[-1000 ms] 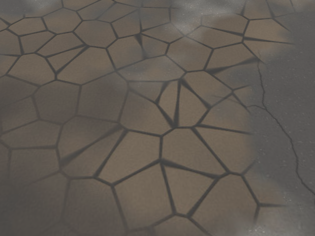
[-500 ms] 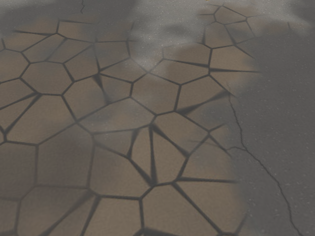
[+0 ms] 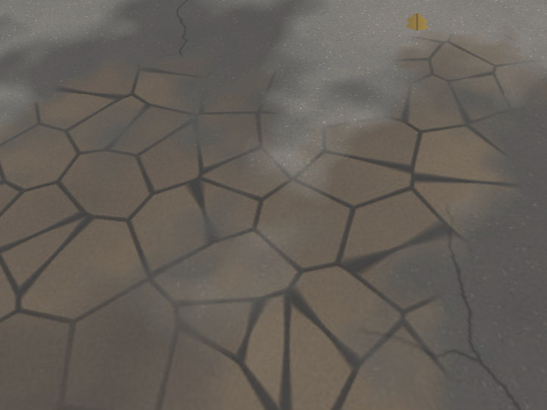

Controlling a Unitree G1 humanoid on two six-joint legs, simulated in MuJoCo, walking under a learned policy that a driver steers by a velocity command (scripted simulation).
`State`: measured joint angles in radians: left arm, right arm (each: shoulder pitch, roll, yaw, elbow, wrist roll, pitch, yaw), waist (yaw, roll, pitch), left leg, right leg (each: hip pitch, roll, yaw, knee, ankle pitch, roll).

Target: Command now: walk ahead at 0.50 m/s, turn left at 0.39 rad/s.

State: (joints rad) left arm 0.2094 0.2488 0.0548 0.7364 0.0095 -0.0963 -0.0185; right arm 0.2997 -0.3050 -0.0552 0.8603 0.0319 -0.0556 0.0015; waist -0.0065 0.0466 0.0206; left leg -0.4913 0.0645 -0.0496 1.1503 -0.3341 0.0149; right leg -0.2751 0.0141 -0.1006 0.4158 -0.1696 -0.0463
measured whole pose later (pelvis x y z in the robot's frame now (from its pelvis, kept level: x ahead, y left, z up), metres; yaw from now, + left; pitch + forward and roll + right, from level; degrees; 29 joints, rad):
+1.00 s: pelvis +0.49 +0.11 -0.01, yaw +27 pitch +1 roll +0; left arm 0.11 0.23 0.03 0.74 0.01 -0.05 -0.03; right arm 0.23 -0.28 -0.06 0.72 0.00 0.03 -0.03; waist 0.00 0.01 0.05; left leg -0.38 -0.03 -0.09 1.01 -0.54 -0.07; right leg -0.42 0.05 0.03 0.48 -0.09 -0.04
